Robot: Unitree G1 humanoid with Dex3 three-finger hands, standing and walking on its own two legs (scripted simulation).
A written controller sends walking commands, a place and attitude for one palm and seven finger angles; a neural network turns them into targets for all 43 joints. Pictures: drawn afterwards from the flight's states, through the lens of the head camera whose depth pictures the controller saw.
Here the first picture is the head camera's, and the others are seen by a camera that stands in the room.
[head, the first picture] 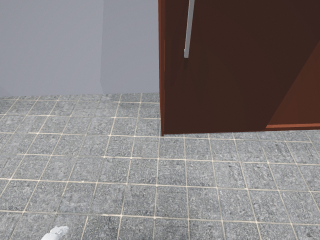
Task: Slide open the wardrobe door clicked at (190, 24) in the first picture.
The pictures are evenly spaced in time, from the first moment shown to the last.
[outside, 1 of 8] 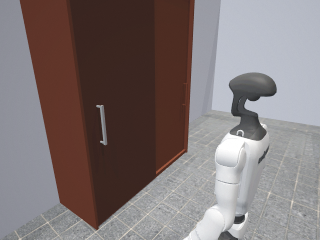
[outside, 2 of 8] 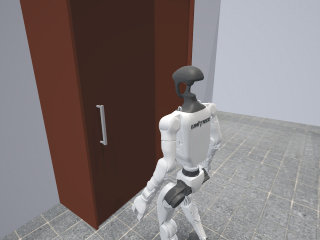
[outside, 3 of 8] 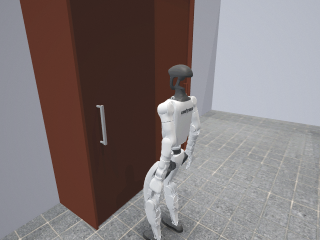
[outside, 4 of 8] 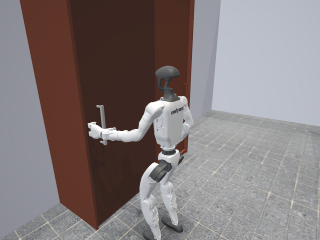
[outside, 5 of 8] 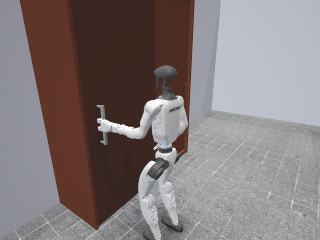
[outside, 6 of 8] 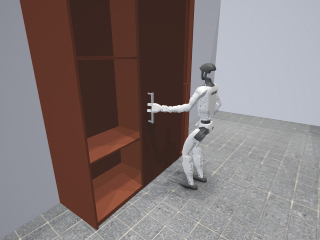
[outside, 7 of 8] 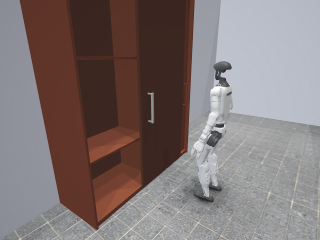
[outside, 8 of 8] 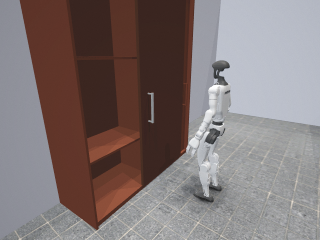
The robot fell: no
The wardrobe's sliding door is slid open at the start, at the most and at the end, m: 0.00 0.59 0.58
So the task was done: yes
